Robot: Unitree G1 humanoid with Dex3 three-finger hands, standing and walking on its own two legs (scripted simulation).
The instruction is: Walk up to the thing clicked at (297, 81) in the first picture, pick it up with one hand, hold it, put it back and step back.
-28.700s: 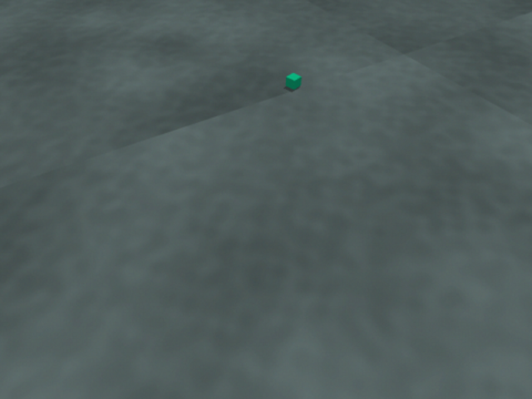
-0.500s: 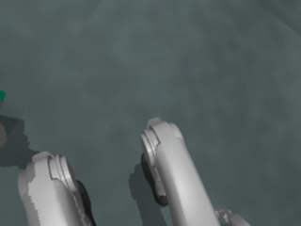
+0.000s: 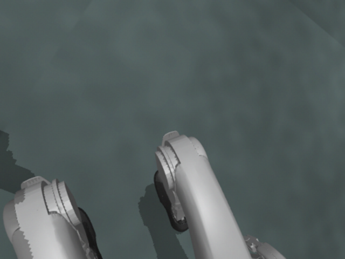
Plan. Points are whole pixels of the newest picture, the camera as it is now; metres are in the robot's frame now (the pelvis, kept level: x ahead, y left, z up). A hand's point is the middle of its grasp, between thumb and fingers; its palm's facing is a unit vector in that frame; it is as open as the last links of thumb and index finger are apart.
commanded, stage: rest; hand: left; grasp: from above
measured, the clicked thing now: out of the picture +0.46 +0.32 -0.22
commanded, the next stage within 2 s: open in 1.24 s
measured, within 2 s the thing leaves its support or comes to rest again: rests again in 0.92 s
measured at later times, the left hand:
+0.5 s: hand out of the picture +0.47 +0.30 -0.22, palm faces -0.17 -0.42 -0.89, open 10.3 cm
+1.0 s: hand out of the picture +0.47 +0.30 -0.25, palm faces -0.13 -0.45 -0.88, open 10.3 cm
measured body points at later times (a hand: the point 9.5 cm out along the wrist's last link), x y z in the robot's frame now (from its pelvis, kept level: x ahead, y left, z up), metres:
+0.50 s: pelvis +0.00 +0.00 +0.00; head +0.30 +0.07 +0.33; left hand +0.47 +0.32 -0.17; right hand -0.03 -0.25 -0.07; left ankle +0.07 +0.14 -0.29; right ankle +0.11 -0.13 -0.29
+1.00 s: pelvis +0.00 +0.01 +0.00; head +0.31 +0.09 +0.31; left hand +0.48 +0.32 -0.20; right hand -0.02 -0.24 -0.05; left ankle +0.07 +0.14 -0.29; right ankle +0.11 -0.13 -0.29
